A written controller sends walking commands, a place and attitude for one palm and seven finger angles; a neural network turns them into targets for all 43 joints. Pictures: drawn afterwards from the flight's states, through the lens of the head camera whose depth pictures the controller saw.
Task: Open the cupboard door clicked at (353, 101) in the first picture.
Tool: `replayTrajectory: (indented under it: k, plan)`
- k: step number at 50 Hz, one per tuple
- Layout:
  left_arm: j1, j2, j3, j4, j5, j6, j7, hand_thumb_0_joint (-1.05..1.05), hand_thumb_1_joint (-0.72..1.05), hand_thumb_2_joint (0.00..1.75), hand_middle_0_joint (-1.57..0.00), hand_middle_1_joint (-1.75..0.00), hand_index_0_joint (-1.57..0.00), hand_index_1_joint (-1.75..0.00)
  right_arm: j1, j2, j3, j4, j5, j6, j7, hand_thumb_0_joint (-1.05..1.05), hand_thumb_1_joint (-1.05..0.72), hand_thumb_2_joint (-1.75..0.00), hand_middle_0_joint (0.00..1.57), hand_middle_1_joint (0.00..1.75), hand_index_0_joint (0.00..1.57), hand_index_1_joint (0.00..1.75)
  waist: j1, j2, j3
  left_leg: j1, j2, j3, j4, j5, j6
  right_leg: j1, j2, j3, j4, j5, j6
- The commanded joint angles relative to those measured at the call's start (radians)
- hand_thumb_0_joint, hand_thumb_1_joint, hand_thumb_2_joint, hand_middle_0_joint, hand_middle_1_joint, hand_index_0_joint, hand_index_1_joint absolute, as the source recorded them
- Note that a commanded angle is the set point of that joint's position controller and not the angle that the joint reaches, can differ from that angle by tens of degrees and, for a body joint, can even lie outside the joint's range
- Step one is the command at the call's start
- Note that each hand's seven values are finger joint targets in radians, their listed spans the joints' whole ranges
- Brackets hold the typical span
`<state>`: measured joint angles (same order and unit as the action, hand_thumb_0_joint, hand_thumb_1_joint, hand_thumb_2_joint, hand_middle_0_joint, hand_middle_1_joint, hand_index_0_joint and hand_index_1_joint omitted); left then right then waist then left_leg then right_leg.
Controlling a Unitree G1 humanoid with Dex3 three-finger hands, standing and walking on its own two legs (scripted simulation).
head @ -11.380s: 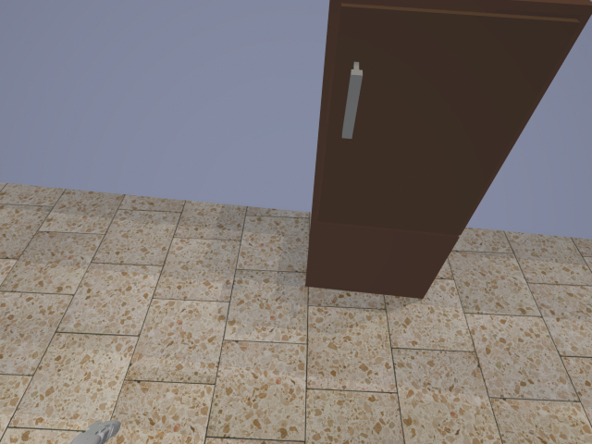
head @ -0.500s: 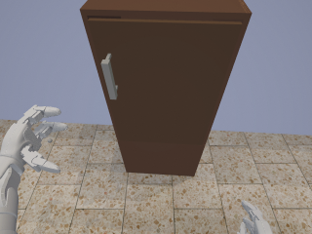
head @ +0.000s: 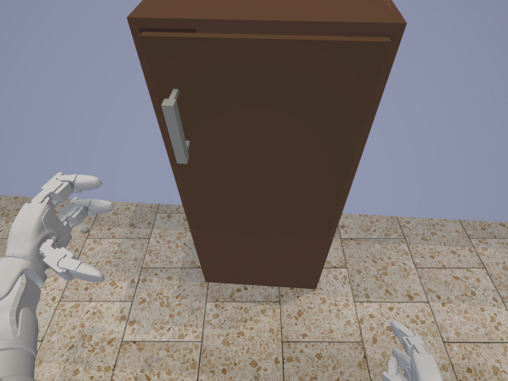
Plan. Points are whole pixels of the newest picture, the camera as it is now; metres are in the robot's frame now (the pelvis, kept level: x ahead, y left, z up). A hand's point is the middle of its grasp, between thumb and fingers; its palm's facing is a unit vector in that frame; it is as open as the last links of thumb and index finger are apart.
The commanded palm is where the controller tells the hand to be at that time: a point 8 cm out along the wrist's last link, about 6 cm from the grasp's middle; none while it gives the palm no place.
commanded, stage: move the hooked fingers beside the handle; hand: left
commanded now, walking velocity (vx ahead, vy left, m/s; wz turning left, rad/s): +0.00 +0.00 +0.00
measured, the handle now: (179, 127) +0.56 +0.20 +0.09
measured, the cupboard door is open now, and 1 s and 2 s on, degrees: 0 0 0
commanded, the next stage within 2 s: none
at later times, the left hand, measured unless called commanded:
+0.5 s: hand (107, 192) +0.37 +0.27 +0.11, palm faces +0.02 -1.00 -0.01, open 14.0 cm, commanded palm +0.34 +0.32 +0.11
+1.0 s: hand (122, 161) +0.44 +0.27 +0.11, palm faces +0.00 -1.00 +0.01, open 14.0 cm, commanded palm +0.42 +0.32 +0.10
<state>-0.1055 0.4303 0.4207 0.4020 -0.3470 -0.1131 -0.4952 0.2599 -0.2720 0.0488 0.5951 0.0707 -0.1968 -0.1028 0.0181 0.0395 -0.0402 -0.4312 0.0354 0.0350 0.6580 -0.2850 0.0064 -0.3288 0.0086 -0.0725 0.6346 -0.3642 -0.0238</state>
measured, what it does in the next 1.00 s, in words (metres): stands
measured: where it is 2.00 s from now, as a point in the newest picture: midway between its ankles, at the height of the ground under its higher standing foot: outside the picture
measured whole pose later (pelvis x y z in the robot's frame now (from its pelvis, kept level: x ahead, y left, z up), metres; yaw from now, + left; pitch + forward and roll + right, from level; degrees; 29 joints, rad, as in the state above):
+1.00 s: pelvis +0.00 +0.02 -0.01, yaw -1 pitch +11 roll -2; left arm -0.68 0.56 0.43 1.01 -0.21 -0.25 -0.44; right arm 0.36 -0.28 0.04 0.63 0.05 -0.05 -0.07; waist -0.08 0.01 -0.07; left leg -0.63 0.04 0.05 0.77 -0.33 0.03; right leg -0.52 0.01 -0.05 0.72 -0.38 0.00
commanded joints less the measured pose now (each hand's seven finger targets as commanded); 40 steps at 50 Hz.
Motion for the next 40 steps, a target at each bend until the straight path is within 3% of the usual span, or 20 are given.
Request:
replayTrajectory:
  k: [1,6,10,11,12,16,18,20,23,26,28,29,30,31,34,38,40]
  plan:
    - [-0.345,0.271,0.078,-0.217,-0.024,-0.077,0.016,0.0,-0.5,0.3,-0.3,-1.2,-0.3,-1.2,-0.051,-0.135,-0.052,-0.135,-0.004,-0.055,-0.018,0.0,-0.9,-0.9,0.2,0.3,0.2,0.3,-0.017,0.016,-0.209,0.201,-0.035,-0.039,-0.059,0.179,0.032,-0.037,0.015,0.052,-0.099,0.286,0.016]
    - [-0.434,0.271,0.058,-0.139,-0.009,-0.094,0.022,0.0,-0.5,0.3,-0.3,-1.2,-0.3,-1.2,-0.04,-0.139,-0.049,-0.114,-0.003,-0.046,-0.025,0.0,-0.9,-0.9,0.2,0.3,0.2,0.3,-0.031,0.013,-0.202,0.198,-0.033,-0.047,-0.063,0.148,0.031,-0.062,0.016,0.048,-0.099,0.242,0.011]
    - [-0.53,0.237,-0.001,-0.09,0.019,-0.091,0.031,0.0,-0.5,0.3,-0.3,-1.2,-0.3,-1.2,-0.038,-0.137,-0.047,-0.105,-0.003,-0.041,-0.026,0.0,-0.9,-0.9,0.2,0.3,0.2,0.3,-0.043,0.083,-0.211,0.215,-0.034,-0.059,-0.07,0.12,0.028,-0.1,0.013,0.04,-0.098,0.2,0.005]
    - [-0.539,0.246,0.005,-0.082,0.017,-0.092,0.035,0.0,-0.5,0.3,-0.3,-1.2,-0.3,-1.2,-0.028,-0.142,-0.049,-0.106,-0.003,-0.038,-0.025,0.0,-0.9,-0.9,0.2,0.3,0.2,0.3,-0.039,0.035,-0.227,0.207,-0.032,-0.063,-0.067,0.124,0.029,-0.08,0.017,0.04,-0.096,0.201,0.004]
    - [-0.54,0.261,0.017,-0.059,0.022,-0.089,0.039,0.0,-0.5,0.3,-0.3,-1.2,-0.3,-1.2,-0.032,-0.143,-0.05,-0.105,-0.004,-0.035,-0.023,0.0,-0.9,-0.9,0.2,0.3,0.2,0.3,-0.036,0.046,-0.232,0.2,-0.033,-0.059,-0.066,0.12,0.029,-0.082,0.014,0.046,-0.098,0.202,0.006]
    - [-0.547,0.332,0.08,0.034,0.029,-0.09,0.058,0.0,-0.5,0.3,-0.3,-1.2,-0.3,-1.2,-0.009,-0.153,-0.051,-0.101,-0.008,-0.013,-0.015,0.0,-0.9,-0.9,0.2,0.3,0.2,0.3,-0.019,-0.023,-0.242,0.15,-0.034,-0.056,-0.059,0.137,0.029,-0.046,0.014,0.047,-0.083,0.225,0.006]
    - [-0.569,0.353,0.099,0.058,0.039,-0.096,0.06,0.0,-0.5,0.3,-0.3,-1.2,-0.3,-1.2,-0.004,-0.153,-0.053,-0.106,-0.009,-0.003,-0.01,0.0,-0.9,-0.9,0.2,0.3,0.2,0.3,-0.016,0.007,-0.262,0.142,-0.034,-0.049,-0.056,0.141,0.027,-0.046,0.013,0.05,-0.072,0.237,0.008]
    - [-0.625,0.338,0.073,0.072,0.053,-0.108,0.063,0.0,-0.5,0.3,-0.3,-1.2,-0.3,-1.2,0.006,-0.153,-0.053,-0.105,-0.009,0.006,-0.007,0.0,-0.9,-0.9,0.2,0.3,0.2,0.3,-0.027,0.053,-0.262,0.156,-0.033,-0.051,-0.053,0.148,0.026,-0.071,0.015,0.045,-0.065,0.237,0.003]
    - [-0.693,0.331,0.052,0.099,0.055,-0.13,0.057,0.0,-0.5,0.3,-0.3,-1.2,-0.3,-1.2,0.026,-0.158,-0.057,-0.097,-0.011,0.013,-0.004,0.0,-0.9,-0.9,0.2,0.3,0.2,0.3,-0.048,0.056,-0.267,0.162,-0.029,-0.051,-0.04,0.15,0.029,-0.093,0.021,0.049,-0.063,0.238,0.004]
    - [-0.719,0.352,0.066,0.145,0.051,-0.148,0.043,0.0,-0.5,0.3,-0.3,-1.2,-0.3,-1.2,0.055,-0.168,-0.061,-0.089,-0.014,0.026,-0.005,0.0,-0.9,-0.9,0.2,0.3,0.2,0.3,-0.049,0.008,-0.3,0.153,-0.028,-0.055,-0.026,0.177,0.032,-0.079,0.025,0.046,-0.047,0.265,0.001]
    - [-0.732,0.352,0.059,0.177,0.058,-0.15,0.031,0.0,-0.5,0.3,-0.3,-1.2,-0.3,-1.2,0.066,-0.17,-0.066,-0.083,-0.012,0.032,-0.003,0.0,-0.9,-0.9,0.2,0.3,0.2,0.3,-0.053,0.043,-0.313,0.163,-0.026,-0.054,-0.019,0.19,0.029,-0.099,0.025,0.046,-0.039,0.278,0.002]
    - [-0.774,0.324,0.026,0.175,0.059,-0.152,0.025,0.0,-0.5,0.3,-0.3,-1.2,-0.3,-1.2,0.067,-0.169,-0.065,-0.08,-0.012,0.035,-0.002,0.0,-0.9,-0.9,0.2,0.3,0.2,0.3,-0.066,0.057,-0.304,0.17,-0.027,-0.052,-0.017,0.181,0.03,-0.122,0.025,0.044,-0.042,0.269,0.003]
    - [-0.777,0.344,0.041,0.2,0.062,-0.151,0.025,0.0,-0.5,0.3,-0.3,-1.2,-0.3,-1.2,0.075,-0.173,-0.068,-0.075,-0.011,0.039,-0.002,0.0,-0.9,-0.9,0.2,0.3,0.2,0.3,-0.065,0.057,-0.295,0.165,-0.024,-0.059,-0.018,0.168,0.029,-0.14,0.026,0.042,-0.042,0.246,0.001]
    - [-0.808,0.319,0.011,0.206,0.06,-0.153,0.024,0.0,-0.5,0.3,-0.3,-1.2,-0.3,-1.2,0.078,-0.173,-0.065,-0.074,-0.012,0.042,-0.002,0.0,-0.9,-0.9,0.2,0.3,0.2,0.3,-0.072,0.048,-0.286,0.156,-0.024,-0.063,-0.016,0.17,0.03,-0.145,0.029,0.038,-0.038,0.241,-0.002]
    - [-0.855,0.338,0.017,0.257,0.077,-0.151,0.036,0.0,-0.5,0.3,-0.3,-1.2,-0.3,-1.2,0.098,-0.18,-0.07,-0.063,-0.015,0.053,0.0,0.0,-0.9,-0.9,0.2,0.3,0.2,0.3,-0.08,0.056,-0.3,0.162,-0.02,-0.072,-0.012,0.159,0.028,-0.181,0.028,0.034,-0.032,0.22,0.0]
    - [-0.908,0.406,0.068,0.308,0.091,-0.172,0.056,0.0,-0.5,0.3,-0.3,-1.2,-0.3,-1.2,0.124,-0.186,-0.072,-0.055,-0.021,0.07,0.005,0.0,-0.9,-0.9,0.2,0.3,0.2,0.3,-0.077,0.03,-0.344,0.151,-0.019,-0.071,0.005,0.188,0.03,-0.163,0.029,0.039,-0.019,0.247,0.001]
    - [-0.936,0.418,0.074,0.295,0.101,-0.192,0.065,0.0,-0.5,0.3,-0.3,-1.2,-0.3,-1.2,0.133,-0.185,-0.074,-0.054,-0.024,0.077,0.01,0.0,-0.9,-0.9,0.2,0.3,0.2,0.3,-0.073,0.078,-0.384,0.174,-0.018,-0.073,0.014,0.222,0.026,-0.165,0.029,0.039,-0.005,0.267,0.0]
